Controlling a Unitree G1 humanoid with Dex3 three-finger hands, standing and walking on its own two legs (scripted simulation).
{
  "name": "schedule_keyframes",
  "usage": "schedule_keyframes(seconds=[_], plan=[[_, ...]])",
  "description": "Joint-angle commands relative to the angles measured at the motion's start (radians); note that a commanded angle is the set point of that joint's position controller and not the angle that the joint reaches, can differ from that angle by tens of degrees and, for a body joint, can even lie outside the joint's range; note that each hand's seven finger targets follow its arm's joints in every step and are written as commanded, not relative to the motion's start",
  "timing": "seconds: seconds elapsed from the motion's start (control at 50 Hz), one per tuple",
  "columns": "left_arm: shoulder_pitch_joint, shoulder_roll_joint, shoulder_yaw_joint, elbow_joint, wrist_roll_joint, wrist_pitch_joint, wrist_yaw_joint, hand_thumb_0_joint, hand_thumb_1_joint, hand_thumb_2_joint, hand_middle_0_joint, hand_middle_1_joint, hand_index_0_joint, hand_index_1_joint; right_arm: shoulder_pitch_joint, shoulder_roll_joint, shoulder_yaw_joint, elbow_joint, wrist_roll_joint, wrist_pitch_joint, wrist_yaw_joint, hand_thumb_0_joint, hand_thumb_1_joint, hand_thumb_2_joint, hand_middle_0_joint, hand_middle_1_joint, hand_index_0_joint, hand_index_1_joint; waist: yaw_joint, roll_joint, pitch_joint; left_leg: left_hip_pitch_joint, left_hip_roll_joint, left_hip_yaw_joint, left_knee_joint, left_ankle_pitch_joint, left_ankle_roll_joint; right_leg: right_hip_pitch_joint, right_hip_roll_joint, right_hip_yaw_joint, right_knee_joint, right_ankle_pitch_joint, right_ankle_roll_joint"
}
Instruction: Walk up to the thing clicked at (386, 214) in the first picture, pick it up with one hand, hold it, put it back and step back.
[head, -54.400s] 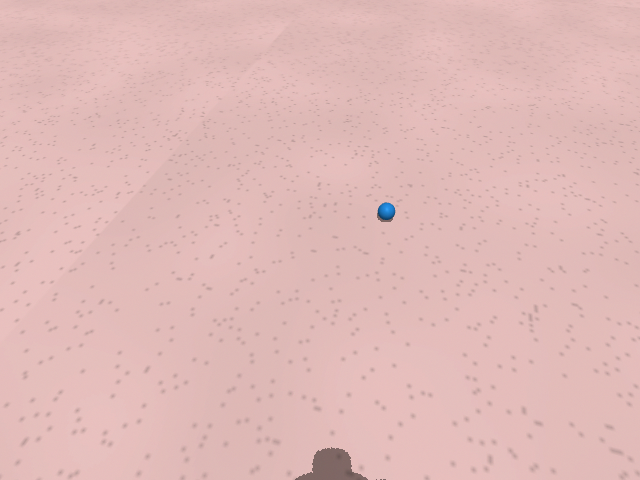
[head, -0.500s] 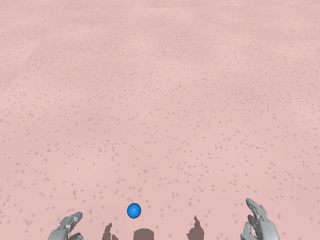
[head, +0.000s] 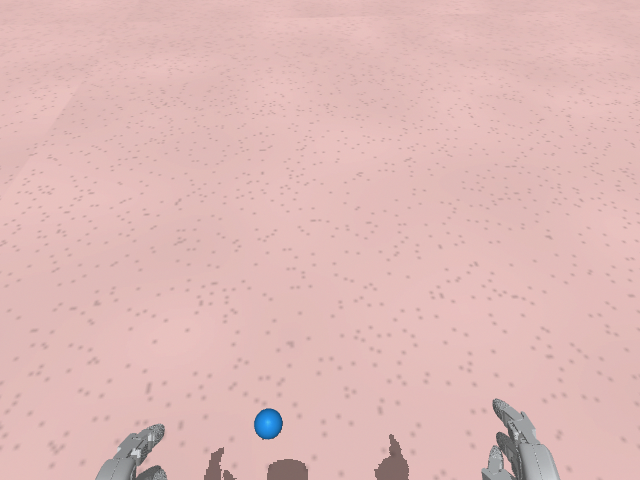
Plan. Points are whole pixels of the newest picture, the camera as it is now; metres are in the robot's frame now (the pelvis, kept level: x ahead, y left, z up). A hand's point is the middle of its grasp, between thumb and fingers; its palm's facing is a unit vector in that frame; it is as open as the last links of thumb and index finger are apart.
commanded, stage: home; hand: left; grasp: from above
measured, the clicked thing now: (268, 423) +0.45 +0.14 -0.67
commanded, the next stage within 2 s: stand in 0.52 s
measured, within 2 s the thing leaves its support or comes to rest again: neither
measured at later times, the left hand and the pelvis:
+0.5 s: hand out of the picture +0.16 +0.18 -0.05, palm faces +0.05 -0.98 -0.20, open 7.4 cm; pelvis +0.00 +0.00 +0.00, yaw +0 degrees
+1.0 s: hand out of the picture +0.07 +0.24 -0.11, palm faces +0.06 -0.94 -0.32, open 7.4 cm; pelvis +0.00 +0.01 +0.04, yaw +1 degrees
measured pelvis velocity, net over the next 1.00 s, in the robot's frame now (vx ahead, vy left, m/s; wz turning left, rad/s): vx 0.00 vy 0.01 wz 0.01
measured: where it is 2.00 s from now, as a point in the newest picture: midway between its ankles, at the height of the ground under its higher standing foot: outside the picture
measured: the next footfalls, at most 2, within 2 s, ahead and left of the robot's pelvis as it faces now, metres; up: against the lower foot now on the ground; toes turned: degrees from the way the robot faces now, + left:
none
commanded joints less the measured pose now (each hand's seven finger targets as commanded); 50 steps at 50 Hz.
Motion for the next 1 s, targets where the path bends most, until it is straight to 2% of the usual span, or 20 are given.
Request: schedule_keyframes(seconds=[0.0, 0.24, 0.4, 0.42, 0.46, 0.48, 0.5, 0.52, 0.58, 0.6, 0.62, 0.64, 0.66, 0.68, 0.7, 0.74, 0.84, 0.88, 0.94, 0.98], plan=[[-0.011, 0.111, 0.061, -0.196, 0.008, -0.044, 0.01, 0.0, 0.9, 0.9, -0.2, -0.302, -0.2, -0.301, -0.063, -0.124, -0.054, -0.165, 0.003, -0.058, -0.015, 0.0, -0.902, -0.899, 0.199, 0.299, 0.199, 0.299, -0.004, 0.001, -0.08, 0.046, -0.022, 0.021, -0.182, 0.226, 0.018, 0.088, 0.032, -0.03, -0.143, 0.158, -0.033], [-0.022, 0.112, 0.057, -0.201, 0.007, -0.046, 0.011, 0.0, 0.9, 0.9, -0.2, -0.301, -0.2, -0.301, -0.074, -0.129, -0.056, -0.172, 0.006, -0.062, -0.016, 0.0, -0.902, -0.899, 0.199, 0.299, 0.199, 0.299, -0.008, 0.002, -0.053, 0.031, -0.017, 0.015, -0.2, 0.139, 0.02, 0.057, 0.035, -0.031, -0.15, 0.087, -0.03], [-0.001, 0.11, 0.062, -0.198, 0.004, -0.047, 0.011, 0.0, 0.9, 0.9, -0.2, -0.301, -0.2, -0.3, -0.058, -0.125, -0.06, -0.167, 0.005, -0.062, -0.018, 0.0, -0.902, -0.899, 0.199, 0.299, 0.199, 0.299, -0.009, -0.015, -0.1, 0.049, -0.023, 0.028, -0.161, 0.246, 0.021, 0.091, 0.033, -0.026, -0.138, 0.183, -0.03], [-0.02, 0.1, 0.045, -0.21, 0.002, -0.05, 0.009, 0.0, 0.9, 0.9, -0.2, -0.301, -0.2, -0.301, -0.064, -0.121, -0.054, -0.172, 0.006, -0.059, -0.017, 0.0, -0.902, -0.899, 0.199, 0.299, 0.199, 0.299, -0.013, -0.017, -0.08, 0.039, -0.025, 0.03, -0.16, 0.237, 0.024, 0.084, 0.032, -0.026, -0.146, 0.182, -0.028], [-0.002, 0.12, 0.073, -0.202, -0.002, -0.047, 0.011, 0.0, 0.9, 0.9, -0.2, -0.301, -0.2, -0.3, -0.058, -0.121, -0.055, -0.164, 0.005, -0.058, -0.017, 0.0, -0.902, -0.899, 0.199, 0.299, 0.199, 0.299, -0.005, -0.024, -0.103, 0.04, -0.027, 0.03, -0.153, 0.258, 0.025, 0.107, 0.03, -0.024, -0.143, 0.203, -0.027], [-0.009, 0.108, 0.057, -0.209, 0.003, -0.048, 0.012, 0.0, 0.9, 0.9, -0.2, -0.301, -0.2, -0.301, -0.067, -0.119, -0.056, -0.173, 0.006, -0.057, -0.016, 0.0, -0.902, -0.899, 0.199, 0.299, 0.199, 0.299, -0.008, -0.028, -0.105, 0.041, -0.028, 0.033, -0.151, 0.254, 0.025, 0.106, 0.03, -0.023, -0.148, 0.201, -0.027], [-0.001, 0.124, 0.074, -0.194, 0.005, -0.046, 0.012, 0.0, 0.9, 0.9, -0.2, -0.301, -0.2, -0.3, -0.057, -0.124, -0.058, -0.166, 0.006, -0.055, -0.018, 0.0, -0.902, -0.899, 0.199, 0.299, 0.199, 0.299, -0.011, -0.032, -0.098, 0.041, -0.028, 0.033, -0.154, 0.248, 0.027, 0.101, 0.03, -0.021, -0.148, 0.196, -0.026], [-0.006, 0.104, 0.048, -0.208, 0.007, -0.047, 0.01, 0.0, 0.9, 0.9, -0.2, -0.301, -0.2, -0.3, -0.063, -0.123, -0.057, -0.171, 0.006, -0.056, -0.017, 0.0, -0.901, -0.899, 0.199, 0.299, 0.199, 0.299, -0.01, -0.014, -0.089, 0.053, -0.025, 0.033, -0.16, 0.258, 0.023, 0.093, 0.03, -0.022, -0.142, 0.199, -0.029], [-0.006, 0.113, 0.062, -0.203, 0.007, -0.046, 0.012, 0.0, 0.9, 0.9, -0.2, -0.301, -0.2, -0.3, -0.061, -0.125, -0.058, -0.163, 0.006, -0.055, -0.017, 0.0, -0.902, -0.899, 0.199, 0.299, 0.199, 0.299, -0.005, -0.008, -0.084, 0.056, -0.021, 0.025, -0.167, 0.268, 0.019, 0.091, 0.032, -0.027, -0.138, 0.199, -0.032], [-0.307, 0.194, 0.061, 0.148, 0.122, -0.257, 0.05, 0.0, 0.9, 0.9, -0.2, -0.302, -0.2, -0.301, -0.123, -0.236, -0.094, 0.086, -0.123, 0.056, 0.042, 0.0, -0.902, -0.899, 0.199, 0.299, 0.199, 0.299, 0.069, -0.066, 0.132, 0.094, 0.011, -0.015, -0.242, 0.448, 0.065, 0.265, -0.043, 0.041, -0.171, 0.212, -0.066], [-0.223, 0.209, 0.076, 0.322, 0.132, -0.323, 0.046, 0.0, 0.9, 0.9, -0.2, -0.3, -0.2, -0.301, -0.123, -0.242, -0.107, 0.09, -0.121, 0.099, 0.073, 0.0, -0.9, -0.9, 0.2, 0.3, 0.2, 0.3, 0.063, -0.111, 0.057, 0.142, 0.003, 0.012, -0.244, 0.459, 0.07, 0.3, -0.05, 0.093, -0.195, 0.204, -0.102], [-0.208, 0.208, 0.067, 0.365, 0.122, -0.356, 0.039, 0.0, 0.9, 0.9, -0.2, -0.3, -0.2, -0.301, -0.118, -0.256, -0.11, 0.062, -0.13, 0.121, 0.088, 0.0, -0.9, -0.9, 0.2, 0.3, 0.2, 0.3, 0.045, -0.093, 0.048, 0.173, 0.004, -0.017, -0.243, 0.44, 0.077, 0.271, -0.049, 0.116, -0.217, 0.242, -0.113], [-0.213, 0.225, 0.057, 0.412, 0.126, -0.38, 0.036, 0.0, 0.9, 0.9, -0.2, -0.3, -0.2, -0.301, -0.118, -0.254, -0.112, 0.077, -0.114, 0.132, 0.104, 0.0, -0.9, -0.9, 0.2, 0.3, 0.2, 0.3, 0.053, -0.079, 0.029, 0.205, 0.002, -0.027, -0.266, 0.417, 0.078, 0.317, -0.059, 0.121, -0.205, 0.26, -0.111], [-0.242, 0.22, 0.057, 0.453, 0.126, -0.393, 0.031, 0.0, 0.9, 0.9, -0.2, -0.3, -0.2, -0.301, -0.112, -0.23, -0.109, 0.108, -0.088, 0.138, 0.122, 0.0, -0.9, -0.9, 0.2, 0.3, 0.2, 0.3, 0.052, -0.066, 0.024, 0.221, -0.006, -0.016, -0.289, 0.386, 0.074, 0.335, -0.071, 0.124, -0.206, 0.273, -0.106], [-0.268, 0.209, 0.059, 0.498, 0.117, -0.392, 0.026, 0.0, 0.9, 0.9, -0.2, -0.3, -0.2, -0.301, -0.119, -0.216, -0.106, 0.123, -0.068, 0.142, 0.137, 0.0, -0.9, -0.9, 0.2, 0.3, 0.2, 0.3, 0.061, -0.077, 0.037, 0.247, -0.01, -0.011, -0.316, 0.335, 0.073, 0.313, -0.073, 0.115, -0.226, 0.219, -0.095], [-0.286, 0.221, 0.062, 0.588, 0.108, -0.404, 0.026, 0.0, 0.9, 0.9, -0.2, -0.3, -0.2, -0.301, -0.133, -0.211, -0.115, 0.153, -0.052, 0.152, 0.152, 0.0, -0.9, -0.9, 0.2, 0.3, 0.2, 0.3, 0.064, -0.099, 0.047, 0.264, -0.015, -0.012, -0.323, 0.319, 0.066, 0.331, -0.083, 0.122, -0.291, 0.211, -0.084], [-0.338, 0.209, 0.062, 0.773, 0.102, -0.441, 0.026, 0.0, 0.9, 0.9, -0.2, -0.3, -0.2, -0.301, -0.128, -0.219, -0.122, 0.24, -0.062, 0.179, 0.156, 0.0, -0.9, -0.9, 0.2, 0.3, 0.2, 0.3, 0.054, -0.036, 0.092, 0.341, 0.01, -0.052, -0.427, 0.315, 0.073, 0.351, -0.075, 0.094, -0.349, 0.194, -0.06], [-0.332, 0.199, 0.059, 0.838, 0.097, -0.45, 0.025, 0.0, 0.9, 0.9, -0.2, -0.3, -0.2, -0.301, -0.126, -0.222, -0.122, 0.269, -0.059, 0.182, 0.153, 0.0, -0.9, -0.9, 0.2, 0.3, 0.2, 0.3, 0.056, -0.016, 0.085, 0.377, 0.028, -0.068, -0.459, 0.393, 0.072, 0.401, -0.068, 0.07, -0.349, 0.272, -0.053], [-0.324, 0.202, 0.056, 0.923, 0.093, -0.453, 0.025, 0.0, 0.9, 0.9, -0.2, -0.3, -0.2, -0.301, -0.144, -0.232, -0.122, 0.306, -0.054, 0.192, 0.146, 0.0, -0.9, -0.9, 0.2, 0.3, 0.2, 0.3, 0.065, -0.017, 0.127, 0.384, 0.037, -0.084, -0.523, 0.381, 0.066, 0.445, -0.066, 0.065, -0.412, 0.271, -0.05], [-0.338, 0.202, 0.052, 0.969, 0.088, -0.453, 0.024, 0.0, 0.9, 0.9, -0.2, -0.3, -0.2, -0.301, -0.13, -0.237, -0.117, 0.336, -0.051, 0.199, 0.141, 0.0, -0.9, -0.9, 0.2, 0.3, 0.2, 0.3, 0.054, 0.008, 0.152, 0.39, 0.045, -0.092, -0.59, 0.355, 0.061, 0.476, -0.064, 0.062, -0.44, 0.258, -0.045]])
